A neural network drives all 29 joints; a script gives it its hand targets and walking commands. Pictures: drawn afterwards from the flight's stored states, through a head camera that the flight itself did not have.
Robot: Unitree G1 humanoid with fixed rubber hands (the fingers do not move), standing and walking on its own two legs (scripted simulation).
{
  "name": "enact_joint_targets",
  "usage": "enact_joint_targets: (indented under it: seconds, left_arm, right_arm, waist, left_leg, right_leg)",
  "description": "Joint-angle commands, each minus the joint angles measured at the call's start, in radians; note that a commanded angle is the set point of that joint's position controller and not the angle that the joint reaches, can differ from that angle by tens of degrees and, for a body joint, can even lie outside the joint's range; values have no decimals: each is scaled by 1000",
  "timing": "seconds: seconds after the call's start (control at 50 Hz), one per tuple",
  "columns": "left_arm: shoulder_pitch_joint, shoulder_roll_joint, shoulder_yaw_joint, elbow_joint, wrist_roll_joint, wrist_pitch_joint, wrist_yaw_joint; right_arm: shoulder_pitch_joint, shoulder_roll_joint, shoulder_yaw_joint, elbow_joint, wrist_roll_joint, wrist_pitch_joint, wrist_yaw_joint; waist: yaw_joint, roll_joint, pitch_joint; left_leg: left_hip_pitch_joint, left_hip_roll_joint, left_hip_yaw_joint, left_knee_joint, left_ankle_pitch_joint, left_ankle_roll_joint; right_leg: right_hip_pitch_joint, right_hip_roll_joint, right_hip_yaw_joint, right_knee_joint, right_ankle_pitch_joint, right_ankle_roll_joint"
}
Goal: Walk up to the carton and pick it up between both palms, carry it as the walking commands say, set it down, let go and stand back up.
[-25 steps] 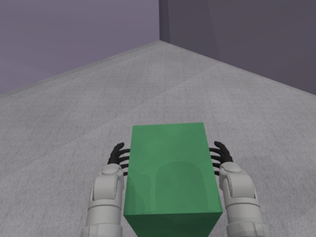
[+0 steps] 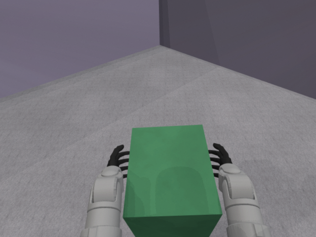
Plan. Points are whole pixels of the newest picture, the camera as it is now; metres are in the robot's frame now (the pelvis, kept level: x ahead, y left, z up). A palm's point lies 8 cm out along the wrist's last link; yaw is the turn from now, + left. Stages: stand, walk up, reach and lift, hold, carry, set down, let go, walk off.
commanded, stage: hold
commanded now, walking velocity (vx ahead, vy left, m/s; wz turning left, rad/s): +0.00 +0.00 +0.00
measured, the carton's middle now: (170, 185) +0.30 -0.01 -0.04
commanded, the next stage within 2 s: carry in 0.36 s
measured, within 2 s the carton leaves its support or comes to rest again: neither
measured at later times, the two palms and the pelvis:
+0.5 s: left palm (112, 173) +0.28 +0.14 +0.06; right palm (227, 170) +0.28 -0.15 +0.06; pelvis -0.01 +0.00 -0.01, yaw +1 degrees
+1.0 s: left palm out of the picture +0.08 +0.25 +0.08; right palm (189, 223) +0.14 -0.03 +0.09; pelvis -0.15 +0.05 +0.00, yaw +13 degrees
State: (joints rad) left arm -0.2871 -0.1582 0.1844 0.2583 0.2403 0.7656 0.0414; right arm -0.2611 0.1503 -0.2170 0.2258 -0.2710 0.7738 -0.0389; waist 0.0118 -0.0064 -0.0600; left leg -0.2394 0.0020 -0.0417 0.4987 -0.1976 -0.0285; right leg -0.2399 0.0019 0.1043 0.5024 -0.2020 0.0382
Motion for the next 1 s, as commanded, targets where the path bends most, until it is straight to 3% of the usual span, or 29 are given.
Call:
enact_joint_targets:
  seconds: [0.0,0.06,0.14,0.16,0.18,0.2,0.3,0.32,0.34,0.4,0.44,0.48,0.54,0.58,0.62,0.64,0.66,0.68,0.7,0.74,0.78,0.82,0.84,0.86,0.88,0.9,0.92,0.96,0.98]
  left_arm:
    - [-613,-1037,-587,-23,-273,-52,-276]
    - [-617,-1034,-587,-56,-291,-54,-278]
    - [-602,-1080,-583,20,-287,-47,-287]
    - [-653,-1059,-600,-59,-312,-62,-279]
    - [-602,-1063,-621,-69,-291,-60,-272]
    - [-628,-1064,-643,-114,-325,-72,-278]
    - [-619,-1090,-656,-95,-321,-41,-268]
    - [-601,-1055,-622,-86,-302,-46,-269]
    - [-572,-995,-685,-159,-302,-49,-257]
    - [-562,-1037,-745,-272,-369,-17,-228]
    - [-618,-975,-742,-364,-388,6,-215]
    - [-640,-1000,-741,-427,-396,58,-190]
    - [-488,-950,-718,-477,-393,171,-120]
    - [-365,-884,-686,-437,-376,247,-83]
    - [-319,-866,-684,-501,-389,304,-52]
    - [-312,-872,-695,-566,-398,317,-39]
    - [-408,-868,-705,-594,-413,340,-27]
    - [-346,-871,-699,-595,-410,369,-5]
    - [-432,-887,-734,-683,-424,367,0]
    - [-437,-883,-738,-698,-458,394,2]
    - [-476,-957,-782,-743,-501,401,4]
    - [-489,-944,-804,-794,-493,408,19]
    - [-498,-1019,-822,-806,-518,401,23]
    - [-491,-989,-820,-851,-507,397,34]
    - [-426,-995,-824,-860,-500,394,45]
    - [-399,-964,-819,-850,-509,396,47]
    - [-323,-975,-791,-795,-486,393,49]
    - [-279,-1008,-798,-815,-504,391,44]
    - [-223,-978,-788,-841,-494,378,45]
  right_arm:
    - [-654,1008,589,13,305,-66,297]
    - [-648,1023,597,-10,306,-65,288]
    - [-700,993,607,-29,323,-78,298]
    - [-670,1028,631,-19,323,-73,300]
    - [-656,992,617,-42,325,-80,302]
    - [-678,1045,671,-83,357,-83,301]
    - [-610,1009,637,-72,317,-62,287]
    - [-669,1013,648,-78,333,-55,293]
    - [-649,985,679,-102,367,-60,275]
    - [-647,1003,750,-285,416,-29,245]
    - [-595,1027,783,-274,417,16,227]
    - [-669,1019,796,-329,441,76,196]
    - [-603,951,810,-427,494,190,147]
    - [-480,865,750,-408,466,264,112]
    - [-449,843,749,-481,477,314,82]
    - [-447,843,761,-537,499,331,78]
    - [-435,823,708,-515,466,355,75]
    - [-352,790,657,-495,460,376,65]
    - [-364,821,650,-530,455,377,61]
    - [-304,783,619,-570,423,402,38]
    - [-331,869,636,-617,472,403,42]
    - [-350,874,638,-646,504,407,50]
    - [-382,901,646,-730,525,391,50]
    - [-398,917,649,-728,547,389,49]
    - [-357,904,670,-782,550,383,52]
    - [-307,898,664,-760,538,381,41]
    - [-353,885,704,-809,553,380,43]
    - [-262,907,713,-833,544,377,36]
    - [-227,907,734,-857,548,371,37]
  waist:
    - [-35,51,-250]
    - [-36,-22,-220]
    - [-41,28,-203]
    - [-40,-37,-241]
    - [-45,58,-280]
    - [-19,-22,-353]
    - [-49,13,-296]
    - [4,9,-291]
    - [-17,-29,-441]
    - [-8,21,-450]
    - [-9,-116,-303]
    - [7,-236,-299]
    - [-5,-189,-260]
    - [-10,-225,-180]
    - [-25,-133,-200]
    - [-47,-113,-237]
    - [-55,148,-202]
    - [-29,499,-212]
    - [-24,409,-209]
    - [-30,140,-160]
    - [-23,135,-100]
    - [-15,205,-63]
    - [-18,193,-140]
    - [-22,308,-166]
    - [-17,280,-228]
    - [-19,298,-319]
    - [-21,275,-324]
    - [-24,361,-405]
    - [-18,313,-460]
  left_leg:
    - [150,-95,-22,-121,-116,27]
    - [184,-102,-14,-117,-84,30]
    - [137,-96,-23,-125,-101,24]
    - [186,-100,-11,-125,-82,33]
    - [191,-92,-28,-124,-30,18]
    - [214,-98,-16,-95,-11,29]
    - [192,-96,-32,-121,-1,19]
    - [186,-96,-27,-112,-28,28]
    - [83,117,-71,57,352,22]
    - [-74,104,-64,177,651,24]
    - [-252,61,-84,208,295,43]
    - [-305,-72,52,565,-288,30]
    - [-222,-11,63,679,-270,34]
    - [-181,24,99,525,-262,34]
    - [-125,15,82,373,-176,37]
    - [-84,73,-19,191,-157,61]
    - [-101,154,-258,-61,254,105]
    - [49,388,-697,-77,890,175]
    - [-6,380,-711,-47,1092,214]
    - [-184,245,-653,-133,382,176]
    - [-333,160,-587,-198,-15,133]
    - [-382,91,-486,-291,-157,46]
    - [-218,65,-463,-297,-73,-20]
    - [-214,66,-501,-282,-72,10]
    - [-111,53,-479,-341,51,-91]
    - [-22,52,-494,-279,206,-19]
    - [45,59,-517,-313,392,-52]
    - [108,96,-552,-251,690,40]
    - [125,87,-570,-294,707,-25]
  right_leg:
    - [130,88,-49,-109,-92,-37]
    - [87,95,-44,-125,-92,-30]
    - [98,96,-43,-113,-86,-40]
    - [97,100,-51,-125,-82,-27]
    - [123,99,-54,-101,-8,-38]
    - [144,98,-44,-92,-8,-23]
    - [123,110,-55,-102,14,-36]
    - [114,97,-34,-115,-35,-35]
    - [105,-121,-30,66,327,-40]
    - [141,-137,-42,183,510,-43]
    - [97,-183,45,71,352,-80]
    - [-12,-432,223,-116,223,-228]
    - [-163,-374,91,-89,160,-213]
    - [-228,-328,8,-68,49,-198]
    - [-192,-250,-74,40,-48,-148]
    - [-194,-219,-115,190,15,-129]
    - [-265,-92,-178,375,-217,-49]
    - [-504,47,-158,624,-526,47]
    - [-497,41,-60,763,-542,42]
    - [-433,58,-44,841,-377,20]
    - [-402,40,-35,930,-261,8]
    - [-336,73,-108,830,-207,2]
    - [-345,95,-141,774,-203,4]
    - [-289,106,-123,723,-202,15]
    - [-256,146,-176,613,-213,5]
    - [-190,143,-148,518,-244,2]
    - [-178,180,-185,396,-275,-4]
    - [-57,184,-152,215,-264,-19]
    - [70,182,-136,57,-232,-23]
